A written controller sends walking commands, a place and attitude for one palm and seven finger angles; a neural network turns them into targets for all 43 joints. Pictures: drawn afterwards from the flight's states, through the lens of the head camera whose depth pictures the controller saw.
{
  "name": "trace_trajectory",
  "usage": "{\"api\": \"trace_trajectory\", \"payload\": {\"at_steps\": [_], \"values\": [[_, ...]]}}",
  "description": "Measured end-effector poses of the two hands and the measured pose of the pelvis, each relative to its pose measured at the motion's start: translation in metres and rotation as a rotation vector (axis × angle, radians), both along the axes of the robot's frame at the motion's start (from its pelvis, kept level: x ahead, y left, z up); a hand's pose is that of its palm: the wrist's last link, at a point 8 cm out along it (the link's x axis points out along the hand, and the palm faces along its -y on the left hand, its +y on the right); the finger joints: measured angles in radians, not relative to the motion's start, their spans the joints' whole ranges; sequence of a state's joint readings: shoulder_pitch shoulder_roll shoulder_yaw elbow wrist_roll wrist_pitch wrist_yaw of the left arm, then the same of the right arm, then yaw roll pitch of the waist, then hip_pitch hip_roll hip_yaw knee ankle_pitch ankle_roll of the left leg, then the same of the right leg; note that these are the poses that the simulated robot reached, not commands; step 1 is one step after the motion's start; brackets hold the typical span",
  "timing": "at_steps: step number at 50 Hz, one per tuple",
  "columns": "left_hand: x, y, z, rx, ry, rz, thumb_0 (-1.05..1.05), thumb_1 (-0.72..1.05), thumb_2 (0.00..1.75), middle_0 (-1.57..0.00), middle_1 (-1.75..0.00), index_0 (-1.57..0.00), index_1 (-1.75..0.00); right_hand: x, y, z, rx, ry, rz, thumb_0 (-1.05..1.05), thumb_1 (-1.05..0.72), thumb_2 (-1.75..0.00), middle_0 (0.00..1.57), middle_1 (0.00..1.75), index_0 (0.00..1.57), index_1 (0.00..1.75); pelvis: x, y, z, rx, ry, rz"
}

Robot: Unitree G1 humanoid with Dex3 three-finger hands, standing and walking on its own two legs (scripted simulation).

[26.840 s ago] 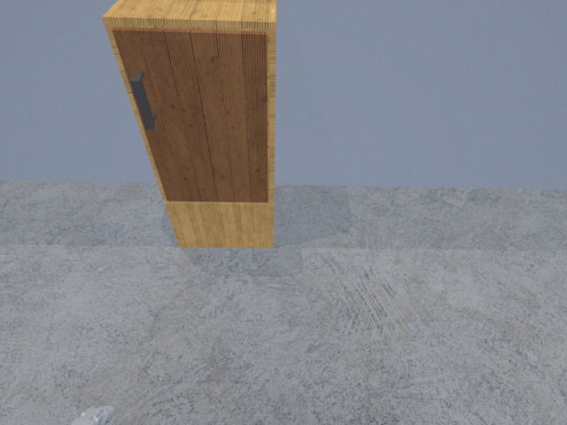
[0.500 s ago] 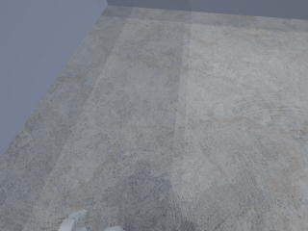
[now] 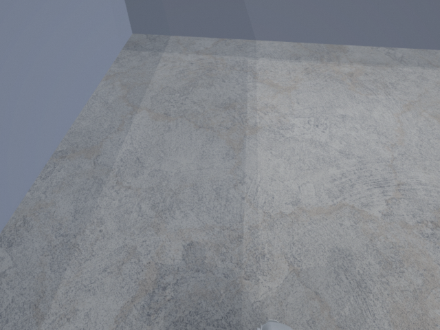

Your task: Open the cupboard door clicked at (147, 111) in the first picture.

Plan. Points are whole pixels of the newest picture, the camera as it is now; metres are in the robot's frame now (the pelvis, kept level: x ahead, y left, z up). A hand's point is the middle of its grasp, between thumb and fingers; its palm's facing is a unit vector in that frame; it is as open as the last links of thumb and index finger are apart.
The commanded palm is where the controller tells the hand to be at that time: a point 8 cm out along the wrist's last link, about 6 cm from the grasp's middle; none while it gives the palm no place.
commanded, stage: turn to face it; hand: left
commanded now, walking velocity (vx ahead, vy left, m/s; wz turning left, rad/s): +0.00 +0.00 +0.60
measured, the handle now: out of the picture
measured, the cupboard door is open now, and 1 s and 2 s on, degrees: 48 48 48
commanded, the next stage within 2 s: none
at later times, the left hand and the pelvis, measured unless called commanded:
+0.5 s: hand (145, 322) +0.17 +0.18 -0.20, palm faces +0.26 -0.95 -0.18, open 7.3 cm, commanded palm none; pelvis +0.13 -0.02 -0.02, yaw +13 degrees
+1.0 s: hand out of the picture +0.11 +0.12 -0.17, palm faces +0.53 -0.82 -0.24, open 7.4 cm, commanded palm none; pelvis +0.17 -0.08 +0.00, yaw +32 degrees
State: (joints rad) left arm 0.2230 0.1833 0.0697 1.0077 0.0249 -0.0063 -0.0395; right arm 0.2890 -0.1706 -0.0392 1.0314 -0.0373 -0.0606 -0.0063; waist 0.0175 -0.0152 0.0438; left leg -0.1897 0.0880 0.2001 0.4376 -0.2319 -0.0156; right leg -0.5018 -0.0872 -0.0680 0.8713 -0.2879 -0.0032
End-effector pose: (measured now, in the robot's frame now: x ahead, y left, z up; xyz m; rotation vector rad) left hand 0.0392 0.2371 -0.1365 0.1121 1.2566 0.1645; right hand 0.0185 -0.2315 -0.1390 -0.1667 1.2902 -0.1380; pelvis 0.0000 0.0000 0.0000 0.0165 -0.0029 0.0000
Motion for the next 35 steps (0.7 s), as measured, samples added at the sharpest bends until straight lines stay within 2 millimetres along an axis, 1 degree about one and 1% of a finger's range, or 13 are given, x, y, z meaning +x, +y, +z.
{"api": "trace_trajectory", "payload": {"at_steps": [2,4,6,9,12,14,17,19,21,23,26,29,35], "values": [[0.034,-0.008,0.003,0.012,-0.033,-0.037,0.0,0.91,0.9,-0.2,-0.29,-0.19,-0.3,-0.003,-0.008,-0.006,0.012,0.044,-0.034,0.0,-0.93,-0.9,0.21,0.3,0.2,0.3,0.017,-0.008,-0.002,0.004,-0.004,-0.009],[0.065,-0.018,-0.001,0.03,-0.071,-0.064,0.0,0.91,0.9,-0.2,-0.29,-0.2,-0.3,-0.003,-0.017,-0.015,0.025,0.087,-0.064,0.0,-0.93,-0.9,0.21,0.3,0.2,0.3,0.036,-0.019,-0.01,0.021,-0.008,-0.005],[0.089,-0.027,-0.006,0.045,-0.103,-0.065,0.0,0.91,0.9,-0.2,-0.29,-0.2,-0.3,0.0,-0.026,-0.025,0.033,0.138,-0.076,0.0,-0.92,-0.9,0.21,0.3,0.2,0.3,0.052,-0.028,-0.018,0.026,-0.007,0.008],[0.11,-0.04,-0.003,0.031,-0.118,-0.034,0.0,0.91,0.9,-0.2,-0.29,-0.2,-0.3,0.018,-0.033,-0.021,0.029,0.192,-0.058,0.0,-0.92,-0.9,0.2,0.3,0.2,0.3,0.071,-0.034,-0.013,0.0,-0.009,0.059],[0.121,-0.045,0.001,0.02,-0.132,0.032,-0.01,0.92,0.9,-0.2,-0.29,-0.2,-0.3,0.051,-0.037,-0.008,0.014,0.187,-0.019,0.01,-0.92,-0.9,0.2,0.3,0.19,0.3,0.087,-0.038,-0.004,-0.002,0.002,0.1],[0.126,-0.043,0.001,0.02,-0.137,0.062,-0.01,0.93,0.9,-0.2,-0.3,-0.2,-0.3,0.078,-0.037,0.0,0.003,0.16,0.015,0.01,-0.92,-0.9,0.2,0.3,0.19,0.3,0.096,-0.04,0.0,0.001,0.008,0.123],[0.126,-0.037,-0.004,0.012,-0.12,0.099,-0.02,0.94,0.9,-0.2,-0.3,-0.2,-0.3,0.124,-0.034,0.005,-0.013,0.097,0.075,0.01,-0.92,-0.9,0.2,0.3,0.19,0.3,0.108,-0.038,0.0,-0.003,0.011,0.156],[0.122,-0.031,-0.012,0.002,-0.099,0.128,-0.02,0.93,0.9,-0.2,-0.3,-0.2,-0.3,0.155,-0.029,0.006,-0.026,0.049,0.118,0.01,-0.92,-0.9,0.2,0.3,0.19,0.3,0.115,-0.033,-0.004,-0.012,0.006,0.177],[0.116,-0.024,-0.024,-0.008,-0.076,0.16,-0.01,0.93,0.9,-0.2,-0.3,-0.2,-0.3,0.184,-0.024,0.001,-0.041,-0.012,0.16,0.0,-0.91,-0.9,0.2,0.3,0.19,0.3,0.123,-0.026,-0.014,-0.036,0.003,0.194],[0.109,-0.017,-0.032,-0.005,-0.037,0.181,-0.01,0.92,0.9,-0.2,-0.3,-0.2,-0.3,0.208,-0.019,0.001,-0.054,-0.057,0.186,0.0,-0.91,-0.9,0.2,0.3,0.19,0.3,0.128,-0.024,-0.019,-0.029,0.006,0.213],[0.106,-0.01,-0.029,0.013,-0.011,0.212,0.0,0.92,0.9,-0.2,-0.29,-0.2,-0.3,0.233,-0.016,0.007,-0.063,-0.097,0.23,0.0,-0.91,-0.9,0.2,0.3,0.2,0.3,0.133,-0.026,-0.016,-0.028,0.011,0.244],[0.108,-0.007,-0.018,0.033,-0.03,0.253,0.0,0.92,0.9,-0.2,-0.29,-0.2,-0.3,0.251,-0.017,0.012,-0.066,-0.099,0.283,0.0,-0.91,-0.9,0.2,0.3,0.2,0.3,0.137,-0.031,-0.01,-0.035,0.015,0.281],[0.109,-0.014,0.003,0.091,-0.075,0.313,0.0,0.91,0.9,-0.2,-0.29,-0.2,-0.3,0.284,-0.033,0.008,-0.049,-0.087,0.36,0.0,-0.91,-0.9,0.21,0.3,0.2,0.3,0.147,-0.053,-0.006,-0.042,0.016,0.354]]}}
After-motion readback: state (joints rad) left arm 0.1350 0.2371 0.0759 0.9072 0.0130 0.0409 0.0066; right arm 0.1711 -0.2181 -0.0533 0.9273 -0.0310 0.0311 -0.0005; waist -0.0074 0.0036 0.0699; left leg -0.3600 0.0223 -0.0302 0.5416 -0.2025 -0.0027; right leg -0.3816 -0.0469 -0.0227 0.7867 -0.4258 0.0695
